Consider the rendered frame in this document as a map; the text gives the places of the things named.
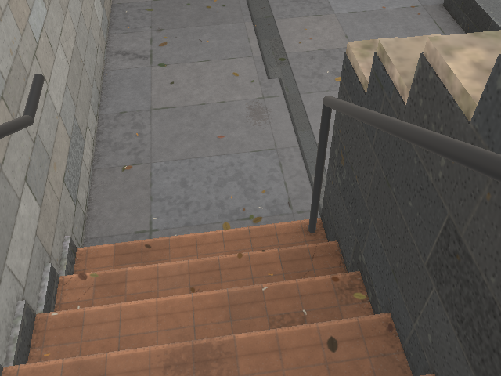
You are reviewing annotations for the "stairs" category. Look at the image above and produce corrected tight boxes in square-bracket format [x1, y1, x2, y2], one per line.
[2, 218, 435, 376]

